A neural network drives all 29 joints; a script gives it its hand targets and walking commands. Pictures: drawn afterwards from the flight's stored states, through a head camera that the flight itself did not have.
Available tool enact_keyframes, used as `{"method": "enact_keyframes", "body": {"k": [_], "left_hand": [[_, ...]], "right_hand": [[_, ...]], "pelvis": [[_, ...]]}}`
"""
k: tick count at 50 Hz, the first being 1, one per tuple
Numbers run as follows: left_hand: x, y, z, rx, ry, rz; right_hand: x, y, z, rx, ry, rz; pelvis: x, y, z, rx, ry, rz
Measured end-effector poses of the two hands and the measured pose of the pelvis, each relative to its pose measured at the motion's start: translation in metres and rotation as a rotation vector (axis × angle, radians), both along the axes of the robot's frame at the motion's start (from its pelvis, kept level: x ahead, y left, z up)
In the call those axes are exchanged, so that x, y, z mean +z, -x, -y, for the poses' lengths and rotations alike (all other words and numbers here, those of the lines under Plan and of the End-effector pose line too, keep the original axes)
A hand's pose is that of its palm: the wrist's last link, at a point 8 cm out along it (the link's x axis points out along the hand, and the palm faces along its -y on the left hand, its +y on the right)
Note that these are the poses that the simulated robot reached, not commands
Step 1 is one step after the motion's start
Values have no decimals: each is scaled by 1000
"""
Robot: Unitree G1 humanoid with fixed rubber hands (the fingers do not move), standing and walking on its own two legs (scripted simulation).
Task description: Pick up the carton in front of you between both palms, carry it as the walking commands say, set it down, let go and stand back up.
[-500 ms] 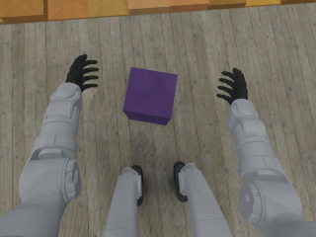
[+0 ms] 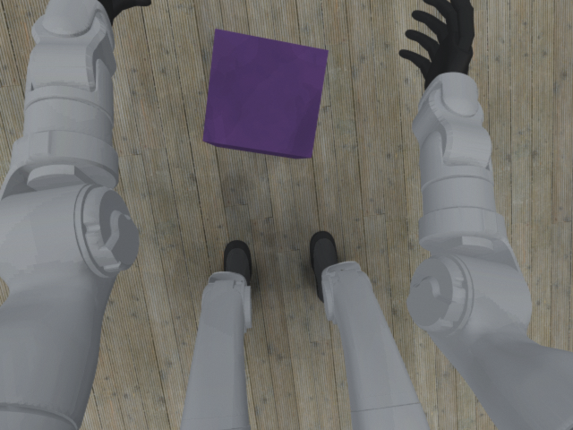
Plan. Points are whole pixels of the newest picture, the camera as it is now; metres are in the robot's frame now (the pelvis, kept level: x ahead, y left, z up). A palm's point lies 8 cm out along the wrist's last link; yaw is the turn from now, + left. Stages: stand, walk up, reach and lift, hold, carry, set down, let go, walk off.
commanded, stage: reach and lift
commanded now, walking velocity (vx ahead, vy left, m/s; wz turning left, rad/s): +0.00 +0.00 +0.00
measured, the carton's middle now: (263, 106) +0.52 +0.01 -0.53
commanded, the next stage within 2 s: none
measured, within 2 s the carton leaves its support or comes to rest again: leaves its support in 1.62 s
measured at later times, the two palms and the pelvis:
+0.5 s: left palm (162, 80) +0.54 +0.19 -0.38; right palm (373, 108) +0.48 -0.19 -0.37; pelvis -0.06 -0.01 -0.22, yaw -3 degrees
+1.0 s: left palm (186, 85) +0.55 +0.16 -0.46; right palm (357, 112) +0.49 -0.18 -0.46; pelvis -0.05 -0.01 -0.29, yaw -3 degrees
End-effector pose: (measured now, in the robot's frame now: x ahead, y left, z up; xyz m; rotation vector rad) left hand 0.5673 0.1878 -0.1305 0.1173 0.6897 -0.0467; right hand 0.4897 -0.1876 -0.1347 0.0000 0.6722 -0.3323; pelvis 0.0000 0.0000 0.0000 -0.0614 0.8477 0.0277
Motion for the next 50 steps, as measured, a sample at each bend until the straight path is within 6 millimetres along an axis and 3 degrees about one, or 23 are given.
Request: {"method": "enact_keyframes", "body": {"k": [7, 15, 22, 29, 38, 42, 50], "left_hand": [[-63, 14, 10, 12, 4, -34], [-166, 28, 4, 40, -21, -22], [-227, 24, 0, 35, -30, 8], [-271, 24, 6, 28, -19, -15], [-328, 30, 12, 17, -22, -55], [-338, 25, 15, 6, -21, -40], [-332, 14, 27, -13, -8, -4]], "right_hand": [[-59, 8, 2, -4, -9, -32], [-155, 9, 1, 24, -12, -36], [-218, 7, 2, 31, -10, -28], [-265, 7, -3, 36, -26, -51], [-322, 11, -5, 53, -42, -87], [-332, 9, -3, 50, -33, -87], [-327, 1, -4, 42, -39, -56]], "pelvis": [[-41, 1, 3, -8, 4, -63], [-125, 25, 10, -15, 12, -52], [-197, 48, 11, -16, 25, 36], [-243, 63, 9, -19, 30, 120], [-272, 63, 6, -28, 29, 206], [-280, 59, 6, -29, 30, 232], [-289, 53, 8, -36, 35, 239]]}}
